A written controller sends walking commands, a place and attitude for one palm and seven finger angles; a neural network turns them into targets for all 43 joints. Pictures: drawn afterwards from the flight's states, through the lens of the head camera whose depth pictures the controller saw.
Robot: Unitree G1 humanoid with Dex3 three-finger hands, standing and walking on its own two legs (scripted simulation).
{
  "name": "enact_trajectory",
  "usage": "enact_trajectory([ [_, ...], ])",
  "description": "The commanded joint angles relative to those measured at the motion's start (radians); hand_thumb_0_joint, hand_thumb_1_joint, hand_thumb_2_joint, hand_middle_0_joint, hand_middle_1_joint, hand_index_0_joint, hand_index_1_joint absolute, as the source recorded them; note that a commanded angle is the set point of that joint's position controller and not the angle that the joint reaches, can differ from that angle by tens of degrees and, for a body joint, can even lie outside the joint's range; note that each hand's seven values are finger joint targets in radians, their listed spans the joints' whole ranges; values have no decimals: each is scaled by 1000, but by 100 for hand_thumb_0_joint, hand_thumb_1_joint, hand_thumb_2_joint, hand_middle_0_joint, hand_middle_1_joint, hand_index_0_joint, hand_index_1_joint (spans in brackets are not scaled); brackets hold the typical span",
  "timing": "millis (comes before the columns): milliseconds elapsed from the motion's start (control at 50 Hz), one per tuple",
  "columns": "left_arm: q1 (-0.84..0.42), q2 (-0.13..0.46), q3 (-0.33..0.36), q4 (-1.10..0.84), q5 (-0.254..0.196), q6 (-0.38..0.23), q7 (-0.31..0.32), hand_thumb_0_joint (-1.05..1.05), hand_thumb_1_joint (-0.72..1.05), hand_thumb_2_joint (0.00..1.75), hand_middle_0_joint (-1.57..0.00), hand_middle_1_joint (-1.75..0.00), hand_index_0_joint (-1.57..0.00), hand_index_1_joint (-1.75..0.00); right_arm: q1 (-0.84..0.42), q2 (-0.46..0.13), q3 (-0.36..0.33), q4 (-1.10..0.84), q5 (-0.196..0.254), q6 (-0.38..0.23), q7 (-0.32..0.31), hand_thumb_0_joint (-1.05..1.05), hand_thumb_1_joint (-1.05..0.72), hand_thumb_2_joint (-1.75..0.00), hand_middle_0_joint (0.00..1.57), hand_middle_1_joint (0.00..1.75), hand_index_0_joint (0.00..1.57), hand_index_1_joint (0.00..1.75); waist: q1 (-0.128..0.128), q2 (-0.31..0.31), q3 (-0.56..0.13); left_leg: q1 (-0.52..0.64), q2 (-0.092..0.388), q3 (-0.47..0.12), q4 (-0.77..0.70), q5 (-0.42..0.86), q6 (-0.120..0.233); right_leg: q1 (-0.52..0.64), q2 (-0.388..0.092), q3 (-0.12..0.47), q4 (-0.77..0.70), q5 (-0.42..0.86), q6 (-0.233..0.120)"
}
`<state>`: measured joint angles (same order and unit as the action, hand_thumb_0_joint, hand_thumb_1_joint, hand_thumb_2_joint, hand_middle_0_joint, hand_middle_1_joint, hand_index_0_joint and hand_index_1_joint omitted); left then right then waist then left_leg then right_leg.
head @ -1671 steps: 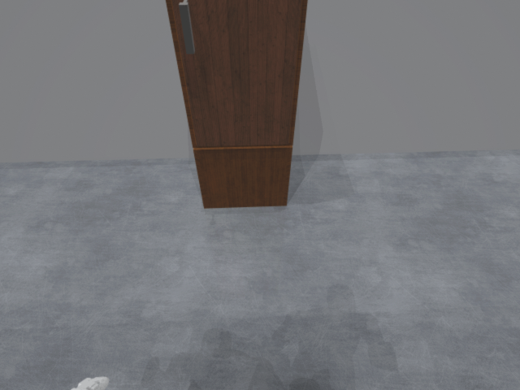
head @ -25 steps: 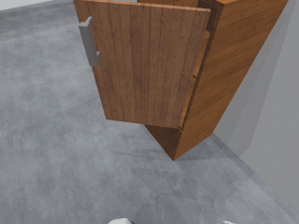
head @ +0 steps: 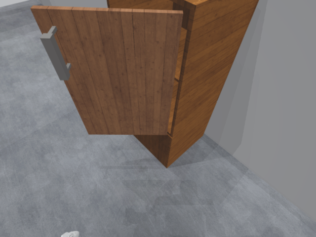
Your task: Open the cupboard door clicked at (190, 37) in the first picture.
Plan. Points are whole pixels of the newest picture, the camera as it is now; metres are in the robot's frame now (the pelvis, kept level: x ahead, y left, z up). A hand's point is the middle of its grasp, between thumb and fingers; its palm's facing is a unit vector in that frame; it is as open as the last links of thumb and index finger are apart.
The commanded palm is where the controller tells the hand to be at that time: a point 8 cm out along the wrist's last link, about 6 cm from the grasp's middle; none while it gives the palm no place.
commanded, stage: come to a stop and stand still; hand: left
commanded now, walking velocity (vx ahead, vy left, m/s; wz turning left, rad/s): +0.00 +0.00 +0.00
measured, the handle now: (59, 54) +0.57 +0.31 +0.13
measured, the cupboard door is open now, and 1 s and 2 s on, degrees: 48 48 48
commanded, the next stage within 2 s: look again from close up in 0.56 s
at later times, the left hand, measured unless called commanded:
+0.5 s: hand out of the picture -0.01 +0.11 -0.17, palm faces +0.07 -0.98 -0.19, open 7.2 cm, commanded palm none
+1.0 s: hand out of the picture -0.04 +0.12 -0.18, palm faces +0.07 -0.98 -0.16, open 7.4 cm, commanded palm none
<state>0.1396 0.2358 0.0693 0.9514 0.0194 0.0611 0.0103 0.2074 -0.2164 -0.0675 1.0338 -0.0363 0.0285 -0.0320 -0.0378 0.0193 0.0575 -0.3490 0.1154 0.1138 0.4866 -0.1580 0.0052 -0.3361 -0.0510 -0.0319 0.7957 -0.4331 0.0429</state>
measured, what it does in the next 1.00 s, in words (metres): steps on the spot: right foot, then left foot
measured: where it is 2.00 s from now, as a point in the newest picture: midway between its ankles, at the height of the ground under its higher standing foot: outside the picture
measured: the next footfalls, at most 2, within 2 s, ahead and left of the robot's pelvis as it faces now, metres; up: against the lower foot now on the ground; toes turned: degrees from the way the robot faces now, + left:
right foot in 0.06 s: +0.00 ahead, -0.16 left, +0.00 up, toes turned -3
left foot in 0.30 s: +0.03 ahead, +0.07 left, +0.00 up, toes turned +4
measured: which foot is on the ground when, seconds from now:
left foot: down 0.00-0.08, up 0.10-0.28, down 0.30-1.00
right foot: up 0.00-0.04, down 0.06-1.00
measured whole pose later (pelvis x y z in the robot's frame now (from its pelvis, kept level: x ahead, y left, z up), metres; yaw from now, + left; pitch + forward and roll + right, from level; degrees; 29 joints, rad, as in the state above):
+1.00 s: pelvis -0.04 -0.04 -0.01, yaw +2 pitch -2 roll +0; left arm 0.33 0.14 0.00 1.07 0.02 -0.01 0.04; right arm 0.27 -0.16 -0.01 1.06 -0.02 -0.01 -0.03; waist 0.00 -0.01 -0.01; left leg -0.25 0.01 0.05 0.54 -0.26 0.02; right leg -0.18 -0.04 -0.08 0.53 -0.30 0.01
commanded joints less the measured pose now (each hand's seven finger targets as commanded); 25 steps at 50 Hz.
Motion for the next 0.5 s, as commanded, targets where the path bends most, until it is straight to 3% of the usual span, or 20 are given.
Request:
enact_trajectory([
  [0,167,49,-3,7,1,-30,4,0,90,90,-20,-30,-20,-30,60,-146,-31,-34,14,-8,8,0,-90,-90,20,30,20,30,47,92,-120,26,109,-158,-89,-21,53,232,17,-41,-408,191,-23],
  [20,170,106,3,8,7,-40,11,0,90,90,-20,-30,-20,-30,68,-91,-21,-39,24,-5,13,0,-90,-90,20,30,20,30,46,-77,-106,-44,29,-98,25,-136,-2,249,-118,110,-514,175,-67],
  [40,127,164,5,3,9,-48,16,0,90,90,-20,-30,-20,-30,38,-29,-2,-62,25,2,19,0,-90,-90,20,30,20,30,36,-281,-43,-96,-65,-35,130,-304,-47,138,-272,265,-585,175,-141],
  [60,81,156,-5,-12,7,-52,20,0,90,90,-20,-30,-20,-30,14,-35,3,-71,22,10,24,0,-90,-90,20,30,20,30,43,-211,-40,-27,-56,-85,217,-344,-37,29,-306,236,-607,129,-193],
  [80,36,148,-15,-13,10,-48,19,0,90,90,-20,-30,-20,-30,17,-17,4,-70,22,12,32,0,-90,-90,20,30,20,30,18,-145,-26,-12,-70,-88,257,-305,-30,-2,-265,172,-586,158,-186],
  [100,28,115,-15,3,5,-61,23,0,90,90,-20,-30,-20,-30,33,-16,6,-41,13,16,25,0,-90,-90,20,30,20,30,14,-286,-25,-55,-69,-90,275,-293,-31,71,-209,159,-543,344,-170],
  [120,27,93,-24,17,-1,-66,23,0,90,90,-20,-30,-20,-30,57,-36,4,-14,14,18,20,0,-90,-90,20,30,20,30,10,-314,-29,-50,-70,-88,307,-275,-36,116,-189,115,-510,493,-167],
  [160,34,68,-33,37,-8,-72,25,0,90,90,-20,-30,-20,-30,90,-27,7,14,23,15,17,0,-90,-90,20,30,20,30,4,-286,-21,7,-69,-79,272,-242,-41,120,-167,61,-486,594,-166],
  [180,49,62,-32,46,-7,-74,25,0,90,90,-20,-30,-20,-30,89,-19,12,24,24,10,16,0,-90,-90,20,30,20,30,7,-232,-9,23,-74,-71,212,-229,-42,138,-162,57,-464,618,-160],
  [220,79,54,-31,72,-11,-78,27,0,90,90,-20,-30,-20,-30,105,2,19,48,23,-1,10,0,-90,-90,20,30,20,30,10,-143,-16,114,-77,-72,21,-122,-42,145,-155,75,-413,581,-148],
  [240,93,48,-37,85,-17,-78,25,0,90,90,-20,-30,-20,-30,120,-2,24,67,23,-12,8,0,-90,-90,20,30,20,30,11,-78,-32,182,-61,-99,-66,60,-29,134,-129,65,-378,545,-117],
  [260,120,21,-42,92,-23,-77,23,0,90,90,-20,-30,-20,-30,123,-19,26,78,21,-25,2,0,-90,-90,20,30,20,30,29,8,-53,234,-2,-152,-72,216,-6,120,-86,48,-367,468,-84],
  [280,132,7,-44,97,-27,-74,25,0,90,90,-20,-30,-20,-30,123,-41,25,81,18,-31,-6,0,-90,-90,20,30,20,30,36,42,-52,217,34,-175,-61,280,12,139,-67,45,-387,403,-69],
  [300,128,5,-43,100,-22,-70,29,0,90,90,-20,-30,-20,-30,120,-42,27,87,19,-27,-8,0,-90,-90,20,30,20,30,35,9,-27,186,37,-164,-73,199,10,150,-60,57,-428,326,-68],
  [320,131,4,-42,113,-21,-69,26,0,90,90,-20,-30,-20,-30,106,-28,30,95,18,-28,-11,0,-90,-90,20,30,20,30,38,22,-16,186,20,-161,-78,175,7,143,-64,62,-436,333,-70],
  [340,125,11,-42,121,-21,-66,25,0,90,90,-20,-30,-20,-30,104,-18,33,101,19,-29,-10,0,-90,-90,20,30,20,30,36,79,-10,177,12,-163,-91,177,8,158,-66,53,-428,333,-71],
  [360,134,9,-41,129,-21,-66,25,0,90,90,-20,-30,-20,-30,103,-11,36,105,22,-28,-11,0,-90,-90,20,30,20,30,41,83,-5,169,13,-160,-107,133,9,170,-60,59,-447,297,-73],
  [460,155,-2,-48,153,-17,-73,20,0,90,90,-20,-30,-20,-30,105,-1,39,111,22,-23,-8,0,-90,-90,20,30,20,30,33,-68,42,176,-12,-142,-134,7,1,136,-63,65,-510,208,-74],
  [480,162,-7,-50,157,-17,-74,21,0,90,90,-20,-30,-20,-30,105,-3,39,110,20,-23,-7,0,-90,-90,20,30,20,30,30,-69,49,178,-17,-140,-134,1,1,123,-68,71,-517,191,-75],
])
